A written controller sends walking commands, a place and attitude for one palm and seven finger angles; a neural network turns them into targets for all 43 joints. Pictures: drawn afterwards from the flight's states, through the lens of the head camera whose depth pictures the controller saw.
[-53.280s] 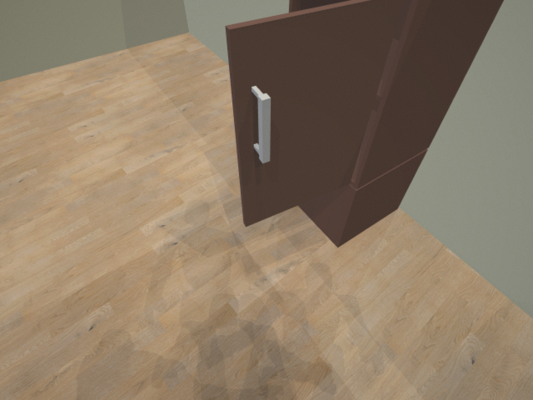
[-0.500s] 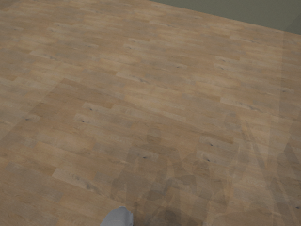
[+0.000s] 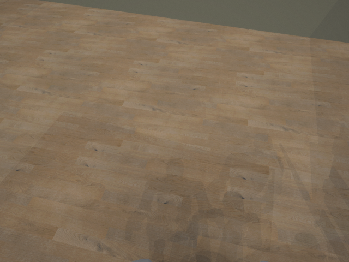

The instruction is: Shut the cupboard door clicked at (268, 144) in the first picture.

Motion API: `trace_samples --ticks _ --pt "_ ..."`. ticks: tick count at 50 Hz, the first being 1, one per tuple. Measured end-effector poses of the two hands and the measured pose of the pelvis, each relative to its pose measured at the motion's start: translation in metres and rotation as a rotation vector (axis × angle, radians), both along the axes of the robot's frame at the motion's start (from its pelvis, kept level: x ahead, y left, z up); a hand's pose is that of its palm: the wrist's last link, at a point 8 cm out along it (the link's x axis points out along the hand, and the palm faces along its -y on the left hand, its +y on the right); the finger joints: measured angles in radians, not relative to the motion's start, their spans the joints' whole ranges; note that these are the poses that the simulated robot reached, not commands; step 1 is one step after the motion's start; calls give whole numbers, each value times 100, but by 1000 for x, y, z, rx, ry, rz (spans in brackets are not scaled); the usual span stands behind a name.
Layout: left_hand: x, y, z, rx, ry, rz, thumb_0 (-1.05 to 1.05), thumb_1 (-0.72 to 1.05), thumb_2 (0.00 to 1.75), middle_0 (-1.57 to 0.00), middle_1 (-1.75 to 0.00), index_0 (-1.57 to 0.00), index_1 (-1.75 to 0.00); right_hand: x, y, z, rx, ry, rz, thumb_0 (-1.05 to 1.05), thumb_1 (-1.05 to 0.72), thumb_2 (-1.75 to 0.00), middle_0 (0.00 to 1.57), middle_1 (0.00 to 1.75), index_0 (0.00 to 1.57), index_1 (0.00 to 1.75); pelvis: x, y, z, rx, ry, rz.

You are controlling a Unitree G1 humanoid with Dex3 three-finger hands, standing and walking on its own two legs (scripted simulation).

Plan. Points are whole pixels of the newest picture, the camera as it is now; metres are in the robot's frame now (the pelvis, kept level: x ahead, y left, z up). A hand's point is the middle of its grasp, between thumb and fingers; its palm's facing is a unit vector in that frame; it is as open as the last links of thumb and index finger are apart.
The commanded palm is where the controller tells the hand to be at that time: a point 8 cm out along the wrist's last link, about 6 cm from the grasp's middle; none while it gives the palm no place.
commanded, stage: turn to face it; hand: left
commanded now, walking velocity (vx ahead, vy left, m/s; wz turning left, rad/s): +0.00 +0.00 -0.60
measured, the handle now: out of the picture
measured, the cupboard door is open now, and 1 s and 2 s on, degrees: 27 27 27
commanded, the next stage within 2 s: none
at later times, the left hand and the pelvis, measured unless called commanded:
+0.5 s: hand (114, 225) +0.21 +0.19 -0.13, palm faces -0.29 -0.92 -0.25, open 7.4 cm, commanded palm none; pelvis +0.01 +0.03 +0.02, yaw -18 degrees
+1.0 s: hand (133, 226) +0.22 +0.15 -0.17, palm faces -0.54 -0.82 -0.19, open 7.4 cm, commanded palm none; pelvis +0.04 +0.03 +0.01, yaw -35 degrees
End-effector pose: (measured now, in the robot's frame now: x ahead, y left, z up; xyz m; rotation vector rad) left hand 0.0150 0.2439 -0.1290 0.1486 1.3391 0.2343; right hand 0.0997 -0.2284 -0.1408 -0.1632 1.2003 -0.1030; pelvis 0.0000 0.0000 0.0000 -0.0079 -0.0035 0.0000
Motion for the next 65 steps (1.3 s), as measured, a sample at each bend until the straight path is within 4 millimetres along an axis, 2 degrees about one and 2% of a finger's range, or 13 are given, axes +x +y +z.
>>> trace_samples --ticks 7,13,17,23,29,32,38,43,48,53,57,63,65 --pt "36 6 5 2 3 -93 0 91 90 -20 -30 -20 -30 -29 -23 20 -79 47 -110 1 -90 -90 19 30 20 30 6 8 12 12 26 -86" --pt "84 29 -9 -18 -27 -188 0 90 90 -20 -30 -20 -30 -48 -17 31 -143 1 -185 1 -90 -90 19 30 20 30 12 27 5 0 29 -162" --pt "127 32 1 -20 -79 -265 0 91 90 -20 -30 -20 -30 -75 -7 39 -148 30 -221 0 -90 -90 19 30 20 30 13 32 12 -12 13 -213" --pt "187 12 22 -22 -181 -394 0 91 90 -20 -30 -20 -30 -116 0 38 -116 93 -310 0 -90 -90 20 30 20 30 15 30 19 -33 14 -293" --pt "227 -32 29 1 -252 -542 0 91 90 -20 -30 -20 -30 -154 -10 14 -60 120 -429 0 -90 -90 20 30 20 30 15 12 6 -6 17 -376" --pt "229 -49 28 14 -259 -589 0 91 90 -20 -30 -20 -30 -164 -19 3 -53 140 -482 1 -90 -90 20 30 20 30 13 9 2 -11 19 -412" --pt "212 -61 23 -4 -170 -626 0 91 90 -20 -30 -20 -30 -153 -25 17 -65 86 -529 1 -90 -90 19 30 20 30 15 10 12 9 20 -475" --pt "208 -57 9 -42 -110 -642 0 90 90 -20 -30 -21 -30 -135 -20 28 -94 30 -553 1 -90 -90 19 30 20 30 25 18 11 12 29 -527" --pt "220 -48 -9 -66 -65 -663 0 90 90 -20 -30 -21 -30 -131 -5 34 -136 -4 -571 0 -90 -90 20 30 20 30 36 29 4 -1 36 -593" --pt "239 -54 2 -71 -63 -709 1 91 90 -20 -30 -20 -30 -149 12 43 -124 32 -618 0 -90 -90 20 30 20 30 38 28 15 -18 30 -652" --pt "254 -72 11 -65 -85 -772 1 91 90 -20 -30 -20 -30 -172 19 39 -100 59 -685 0 -90 -90 20 30 20 30 37 24 18 -26 30 -703" --pt "273 -118 18 -33 -168 -898 0 91 90 -20 -30 -20 -30 -218 15 12 -50 86 -804 0 -90 -90 20 30 20 30 28 5 3 4 20 -779" --pt "274 -130 20 -19 -193 -926 0 91 90 -20 -30 -20 -30 -231 11 3 -41 107 -839 0 -90 -90 20 30 20 30 25 3 0 -3 20 -797"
